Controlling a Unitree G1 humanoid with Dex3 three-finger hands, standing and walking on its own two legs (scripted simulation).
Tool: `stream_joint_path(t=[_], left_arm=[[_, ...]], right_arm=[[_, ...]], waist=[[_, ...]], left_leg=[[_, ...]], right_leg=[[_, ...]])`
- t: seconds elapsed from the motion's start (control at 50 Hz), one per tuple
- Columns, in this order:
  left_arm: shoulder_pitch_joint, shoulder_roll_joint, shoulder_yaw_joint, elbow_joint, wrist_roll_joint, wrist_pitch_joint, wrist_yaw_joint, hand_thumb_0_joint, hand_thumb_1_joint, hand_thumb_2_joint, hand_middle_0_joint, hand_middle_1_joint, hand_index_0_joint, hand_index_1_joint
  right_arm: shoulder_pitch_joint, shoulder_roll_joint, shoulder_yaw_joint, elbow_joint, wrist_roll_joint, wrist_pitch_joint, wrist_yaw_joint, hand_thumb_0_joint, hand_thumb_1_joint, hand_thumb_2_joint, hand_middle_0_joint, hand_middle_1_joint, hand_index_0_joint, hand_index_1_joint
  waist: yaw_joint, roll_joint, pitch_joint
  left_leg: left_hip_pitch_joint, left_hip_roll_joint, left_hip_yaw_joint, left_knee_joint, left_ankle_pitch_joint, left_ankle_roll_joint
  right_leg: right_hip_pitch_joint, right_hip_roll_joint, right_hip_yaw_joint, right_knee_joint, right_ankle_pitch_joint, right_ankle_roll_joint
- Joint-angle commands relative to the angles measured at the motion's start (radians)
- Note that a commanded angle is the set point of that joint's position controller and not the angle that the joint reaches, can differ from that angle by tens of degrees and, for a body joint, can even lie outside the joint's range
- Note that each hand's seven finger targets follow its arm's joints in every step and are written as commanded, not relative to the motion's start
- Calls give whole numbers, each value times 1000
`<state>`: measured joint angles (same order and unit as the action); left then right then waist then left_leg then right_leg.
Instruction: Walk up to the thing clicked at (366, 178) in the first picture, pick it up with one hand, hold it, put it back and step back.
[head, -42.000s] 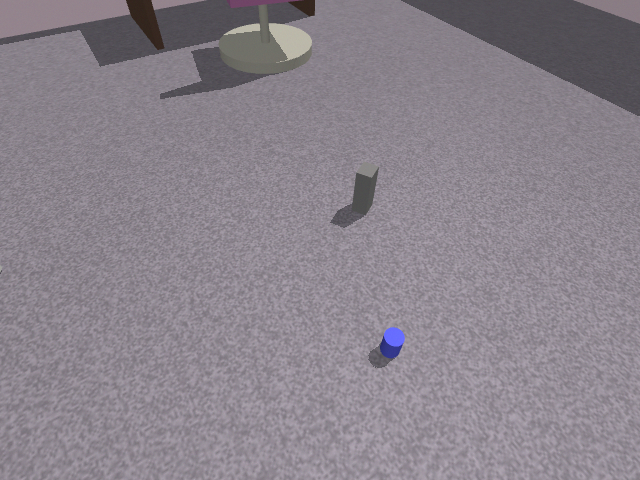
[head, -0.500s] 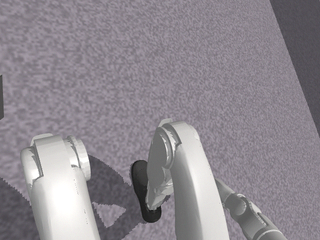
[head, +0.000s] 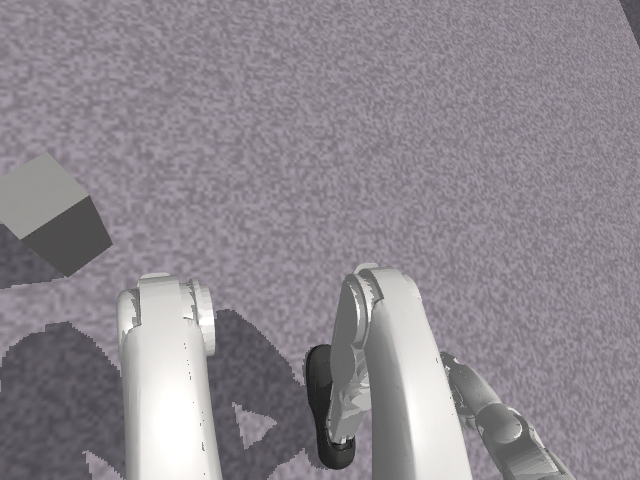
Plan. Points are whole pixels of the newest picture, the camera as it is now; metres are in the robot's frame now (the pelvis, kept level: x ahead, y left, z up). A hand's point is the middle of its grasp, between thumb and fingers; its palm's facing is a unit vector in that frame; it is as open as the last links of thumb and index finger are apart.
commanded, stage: home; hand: left
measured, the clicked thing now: (58, 224) +0.41 +0.31 -0.21
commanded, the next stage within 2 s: none
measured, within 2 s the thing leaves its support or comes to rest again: neither
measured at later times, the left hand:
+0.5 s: hand out of the picture +0.27 +0.36 +0.05, palm faces +0.30 -0.80 -0.51, open 17.5 cm
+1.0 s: hand out of the picture +0.24 +0.25 +0.26, palm faces +0.32 -0.88 -0.36, open 17.5 cm
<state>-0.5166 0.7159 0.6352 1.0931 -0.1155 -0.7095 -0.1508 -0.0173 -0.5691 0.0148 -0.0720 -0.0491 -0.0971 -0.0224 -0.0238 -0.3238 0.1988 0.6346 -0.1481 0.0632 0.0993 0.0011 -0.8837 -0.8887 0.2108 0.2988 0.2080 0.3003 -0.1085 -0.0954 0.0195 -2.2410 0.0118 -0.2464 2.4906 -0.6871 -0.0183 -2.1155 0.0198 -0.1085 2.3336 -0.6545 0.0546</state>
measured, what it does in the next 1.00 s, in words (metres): rises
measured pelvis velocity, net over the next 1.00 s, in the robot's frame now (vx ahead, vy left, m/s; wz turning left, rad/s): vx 0.08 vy -0.01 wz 0.18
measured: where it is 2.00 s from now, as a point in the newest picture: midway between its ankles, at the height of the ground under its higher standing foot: (256, 446)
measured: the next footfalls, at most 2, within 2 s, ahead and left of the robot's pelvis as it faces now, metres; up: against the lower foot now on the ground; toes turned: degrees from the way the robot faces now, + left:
none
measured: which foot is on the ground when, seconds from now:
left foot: down 0.00-1.00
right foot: down 0.00-1.00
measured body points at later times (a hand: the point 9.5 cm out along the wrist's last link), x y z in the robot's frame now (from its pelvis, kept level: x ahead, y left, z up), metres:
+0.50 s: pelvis +0.01 -0.01 +0.13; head +0.20 +0.04 +0.54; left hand +0.25 +0.40 +0.08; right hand +0.20 -0.25 +0.00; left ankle +0.08 +0.13 -0.29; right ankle +0.12 -0.14 -0.29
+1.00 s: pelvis +0.08 -0.01 +0.35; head +0.14 +0.02 +0.79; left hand +0.22 +0.29 +0.29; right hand +0.28 -0.23 +0.27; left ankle +0.08 +0.13 -0.29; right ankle +0.12 -0.14 -0.29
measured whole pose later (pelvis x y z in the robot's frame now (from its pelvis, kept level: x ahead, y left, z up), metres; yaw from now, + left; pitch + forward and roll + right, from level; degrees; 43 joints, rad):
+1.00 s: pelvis +0.08 -0.01 +0.35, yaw +10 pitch +17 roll -3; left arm 0.28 0.27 0.09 0.18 -0.01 0.25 0.18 -0.01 -0.55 0.05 -0.06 -0.05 -0.06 -0.05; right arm 0.23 -0.22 0.01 0.51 0.04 -0.02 -0.16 0.01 -0.90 -0.90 0.21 0.30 0.20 0.30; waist -0.04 0.02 -0.17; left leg -1.00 0.06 -0.07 1.25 -0.55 -0.03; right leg -0.94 -0.02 -0.06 1.19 -0.54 0.02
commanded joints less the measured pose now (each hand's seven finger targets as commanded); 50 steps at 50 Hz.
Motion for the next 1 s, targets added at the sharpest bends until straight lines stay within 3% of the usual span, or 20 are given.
stream_joint_path(t=[0.0,0.04,0.06,0.08,0.1,0.12,0.14,0.16,0.2,0.26,0.3,0.34,0.4,0.46,0.52,0.58,0.66,0.82,0.86,0.98], left_arm=[[-159,239,-8,-114,85,92,27,0,-473,1,-65,-54,-90,-24],[-186,421,94,-327,115,130,55,0,-495,6,-74,-67,-96,-39],[-175,477,119,-388,131,160,67,0,-500,0,-77,-68,-104,-35],[-130,491,126,-396,144,195,75,0,-492,0,-76,-73,-107,-36],[-95,428,83,-367,151,231,79,0,-517,73,-55,-57,-55,-56],[-138,409,73,-412,152,254,86,0,-569,44,-49,-49,-50,-48],[-133,419,82,-438,156,278,98,0,-553,53,-51,-51,-51,-51],[-94,386,65,-410,160,307,105,0,-551,54,-51,-51,-52,-51],[-10,266,-7,-352,162,367,112,0,-568,44,-50,-49,-50,-48],[81,199,-52,-415,162,440,132,0,-555,51,-51,-51,-51,-50],[96,161,-99,-562,159,481,146,0,-553,53,-51,-51,-52,-51],[214,88,-152,-624,148,532,160,0,-589,32,-48,-45,-48,-45],[330,102,-151,-756,140,600,194,0,-550,54,-51,-51,-52,-51],[339,152,-112,-884,135,645,232,0,-535,63,-53,-54,-53,-53],[422,78,-141,-889,132,685,258,0,-574,40,-49,-48,-49,-47],[484,-14,-209,-915,127,721,277,0,-549,55,-51,-52,-52,-51],[549,-149,-314,-908,121,768,297,0,-582,36,-48,-46,-49,-46],[658,-240,-425,-1002,114,866,334,0,-580,37,-48,-47,-49,-47],[698,-245,-427,-1028,112,888,344,0,-561,48,-50,-50,-51,-50],[820,-322,-511,-1168,104,950,359,0,-557,51,-51,-52,-51,-51]], right_arm=[[109,-268,-158,-57,55,21,-24,0,-926,-911,201,303,201,303],[137,-264,-180,-41,68,33,-33,0,-952,-918,201,303,201,303],[157,-261,-191,-42,77,41,-36,0,-975,-923,201,303,201,303],[157,-248,-197,-48,86,48,-37,0,-984,-925,201,303,201,303],[150,-233,-196,-59,93,51,-39,0,-904,-903,201,302,201,302],[157,-224,-203,-54,101,54,-43,0,-896,-903,201,302,201,302],[162,-218,-212,-52,110,56,-50,0,-896,-903,201,302,201,302],[161,-211,-217,-54,115,56,-56,0,-896,-903,201,302,201,302],[160,-194,-229,-75,124,52,-62,0,-896,-903,201,302,201,302],[173,-195,-258,-108,138,51,-71,0,-896,-903,201,302,201,302],[188,-194,-274,-127,149,52,-77,0,-896,-903,201,302,201,302],[184,-186,-284,-161,167,46,-86,0,-896,-903,201,302,201,302],[169,-170,-288,-202,187,36,-112,0,-896,-903,201,302,201,302],[167,-139,-279,-217,199,26,-139,0,-896,-903,201,302,201,302],[160,-104,-273,-212,202,8,-170,0,-896,-903,201,302,201,302],[167,-73,-261,-218,201,-17,-196,0,-896,-903,201,302,201,302],[194,-56,-252,-211,193,-55,-221,0,-896,-903,201,302,201,302],[238,-36,-244,-226,188,-110,-256,0,-897,-903,201,302,201,302],[241,-31,-239,-234,188,-118,-266,0,-897,-903,201,302,201,302],[251,-11,-227,-271,183,-139,-295,0,-897,-903,201,301,201,301]], waist=[[0,395,-605],[74,485,-717],[97,531,-766],[109,522,-766],[85,489,-720],[72,476,-714],[80,472,-718],[77,440,-691],[56,342,-655],[74,282,-708],[75,296,-769],[78,250,-791],[101,205,-775],[114,183,-795],[115,185,-719],[112,215,-690],[73,215,-584],[60,165,-503],[73,171,-480],[80,208,-379]], left_leg=[[520,31,110,-443,25,8],[604,29,127,-480,59,2],[644,28,134,-497,79,-1],[634,24,141,-507,80,4],[607,23,142,-521,62,9],[608,22,144,-525,64,13],[609,19,151,-536,67,16],[589,16,158,-536,57,21],[545,10,171,-544,45,33],[594,7,179,-595,47,37],[678,10,165,-659,43,33],[734,10,158,-719,32,35],[757,10,174,-808,-12,43],[804,8,197,-865,22,46],[886,8,208,-935,72,45],[987,6,217,-1005,137,39],[1098,8,224,-1107,197,35],[1325,12,226,-1301,329,30],[1385,11,225,-1354,354,26],[1545,6,233,-1515,387,15]], right_leg=[[161,21,-85,-229,57,-89],[196,15,-62,-229,70,-93],[205,15,-50,-221,82,-95],[203,14,-39,-226,77,-98],[190,13,-35,-241,66,-99],[184,14,-29,-257,73,-100],[191,14,-22,-272,74,-102],[194,14,-16,-296,67,-101],[225,13,-12,-357,55,-96],[289,9,-1,-433,47,-92],[326,6,-1,-469,49,-92],[375,5,4,-530,41,-89],[507,2,32,-647,3,-82],[682,-7,79,-743,9,-73],[747,-8,91,-811,53,-74],[829,-9,92,-881,116,-79],[929,-11,83,-1002,177,-82],[1222,-18,87,-1232,314,-65],[1276,-16,77,-1270,335,-65],[1407,-8,53,-1401,360,-65]])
